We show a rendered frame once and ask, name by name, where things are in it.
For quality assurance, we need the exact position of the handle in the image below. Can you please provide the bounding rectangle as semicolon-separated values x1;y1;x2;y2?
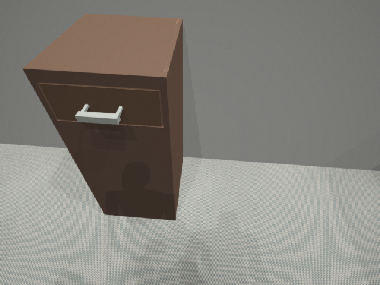
75;104;123;125

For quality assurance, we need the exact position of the cabinet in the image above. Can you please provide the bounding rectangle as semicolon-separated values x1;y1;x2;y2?
23;14;183;220

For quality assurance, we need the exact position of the drawer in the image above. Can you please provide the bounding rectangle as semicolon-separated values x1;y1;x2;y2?
39;83;163;126

